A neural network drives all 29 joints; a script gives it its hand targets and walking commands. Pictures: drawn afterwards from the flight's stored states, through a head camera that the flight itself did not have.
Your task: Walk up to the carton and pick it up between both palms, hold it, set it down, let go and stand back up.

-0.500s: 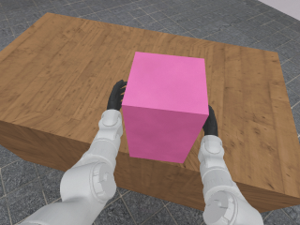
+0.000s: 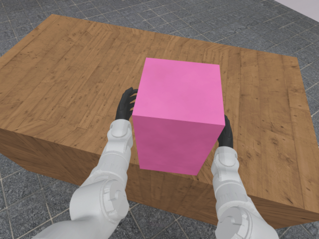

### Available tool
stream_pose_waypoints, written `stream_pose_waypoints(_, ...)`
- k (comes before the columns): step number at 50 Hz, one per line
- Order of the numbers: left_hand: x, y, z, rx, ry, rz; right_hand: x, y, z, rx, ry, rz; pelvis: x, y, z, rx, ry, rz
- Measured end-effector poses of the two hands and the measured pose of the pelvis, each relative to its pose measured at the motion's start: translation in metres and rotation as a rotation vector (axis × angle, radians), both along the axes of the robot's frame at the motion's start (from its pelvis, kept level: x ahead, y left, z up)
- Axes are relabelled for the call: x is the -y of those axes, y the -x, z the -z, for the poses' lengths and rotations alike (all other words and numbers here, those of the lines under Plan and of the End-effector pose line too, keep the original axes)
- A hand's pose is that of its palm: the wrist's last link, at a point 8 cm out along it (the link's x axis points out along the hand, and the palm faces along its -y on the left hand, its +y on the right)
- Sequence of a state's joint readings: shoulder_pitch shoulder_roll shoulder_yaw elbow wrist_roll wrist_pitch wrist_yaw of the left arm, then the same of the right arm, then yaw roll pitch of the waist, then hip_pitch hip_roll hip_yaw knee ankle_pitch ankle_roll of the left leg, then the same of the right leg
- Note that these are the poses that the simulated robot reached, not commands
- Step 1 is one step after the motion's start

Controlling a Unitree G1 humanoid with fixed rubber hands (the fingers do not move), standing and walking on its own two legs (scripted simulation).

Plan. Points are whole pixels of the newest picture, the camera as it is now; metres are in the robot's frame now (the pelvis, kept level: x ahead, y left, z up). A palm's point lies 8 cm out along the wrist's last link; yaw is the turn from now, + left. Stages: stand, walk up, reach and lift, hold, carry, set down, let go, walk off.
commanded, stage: reach and lift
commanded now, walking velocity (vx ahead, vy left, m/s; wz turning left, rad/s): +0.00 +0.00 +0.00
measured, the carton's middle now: (174, 123) +0.41 -0.01 +0.00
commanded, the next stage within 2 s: none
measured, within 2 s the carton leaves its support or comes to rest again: leaves its support in 0.80 s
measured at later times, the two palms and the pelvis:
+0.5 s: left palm (124, 117) +0.40 +0.13 +0.04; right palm (224, 142) +0.35 -0.14 +0.01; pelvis +0.00 +0.00 +0.00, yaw +1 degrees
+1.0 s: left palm (126, 118) +0.39 +0.12 +0.05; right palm (231, 140) +0.35 -0.15 +0.03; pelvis -0.02 +0.00 +0.00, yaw +0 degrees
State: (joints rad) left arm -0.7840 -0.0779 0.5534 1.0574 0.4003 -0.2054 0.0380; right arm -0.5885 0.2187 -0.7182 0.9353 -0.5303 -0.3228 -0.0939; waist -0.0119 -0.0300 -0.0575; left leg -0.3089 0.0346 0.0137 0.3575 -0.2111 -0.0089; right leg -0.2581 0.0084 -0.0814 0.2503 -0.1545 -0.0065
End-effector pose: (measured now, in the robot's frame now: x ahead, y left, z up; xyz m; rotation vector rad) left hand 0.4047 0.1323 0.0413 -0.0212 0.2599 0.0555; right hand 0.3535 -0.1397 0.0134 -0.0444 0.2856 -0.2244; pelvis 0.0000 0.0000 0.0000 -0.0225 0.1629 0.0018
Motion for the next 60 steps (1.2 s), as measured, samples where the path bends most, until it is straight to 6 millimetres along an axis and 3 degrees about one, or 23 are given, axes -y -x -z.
stream_pose_waypoints(35, 0.004, 0.004, -0.001, 0.025, -0.019, -0.012, 0.003, -0.001, 0.0, 0.051, 0.013, -0.003, 0.0, 0.006, 0.001, -0.07, 0.008, -0.016)
stream_pose_waypoints(49, 0.01, 0.011, -0.009, 0.054, 0.0, -0.014, 0.012, 0.003, -0.02, 0.105, 0.024, -0.008, 0.0, 0.015, 0.001, -0.079, 0.009, -0.001)
stream_pose_waypoints(60, 0.005, 0.021, -0.023, 0.052, 0.004, -0.009, 0.008, 0.014, -0.03, 0.104, 0.003, -0.011, 0.001, 0.027, 0.001, -0.046, 0.005, -0.003)
